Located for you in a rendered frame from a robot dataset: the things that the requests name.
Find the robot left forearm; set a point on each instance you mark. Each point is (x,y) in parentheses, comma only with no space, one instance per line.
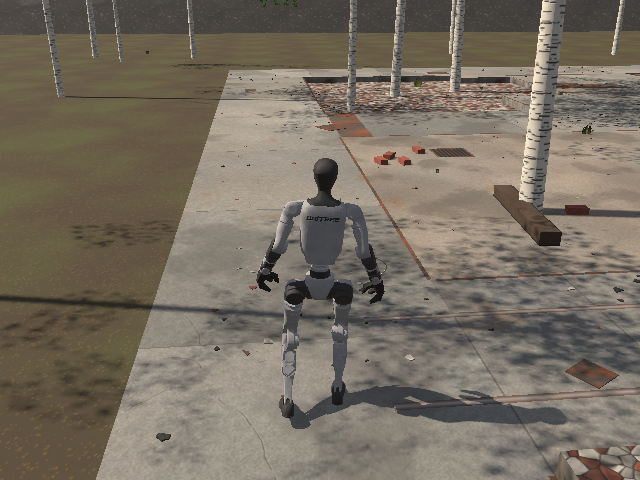
(269,260)

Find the robot left upper arm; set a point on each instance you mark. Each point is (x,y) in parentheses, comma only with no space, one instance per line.
(291,209)

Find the robot right forearm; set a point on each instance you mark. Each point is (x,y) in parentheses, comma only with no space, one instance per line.
(371,268)

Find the robot right foot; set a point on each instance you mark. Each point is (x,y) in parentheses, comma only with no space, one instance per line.
(337,397)

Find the left robot hand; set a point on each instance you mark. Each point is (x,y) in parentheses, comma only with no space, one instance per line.
(261,278)

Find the robot head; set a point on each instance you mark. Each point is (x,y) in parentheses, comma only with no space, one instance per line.
(325,174)

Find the right robot hand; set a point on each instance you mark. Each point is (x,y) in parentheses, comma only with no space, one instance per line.
(379,289)

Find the robot right upper arm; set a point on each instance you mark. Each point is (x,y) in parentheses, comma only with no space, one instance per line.
(354,213)

